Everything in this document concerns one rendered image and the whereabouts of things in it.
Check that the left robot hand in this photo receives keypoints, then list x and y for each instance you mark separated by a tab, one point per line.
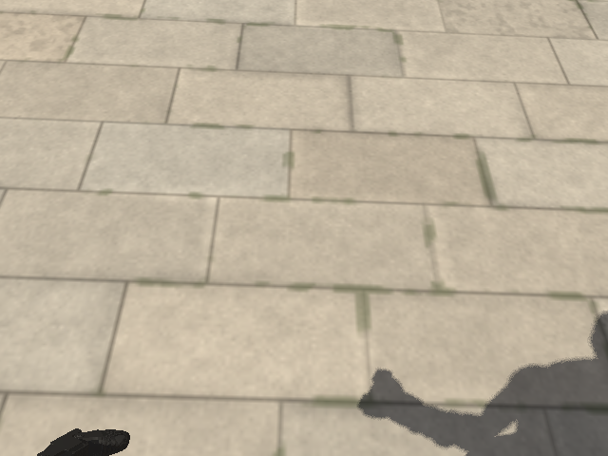
91	443

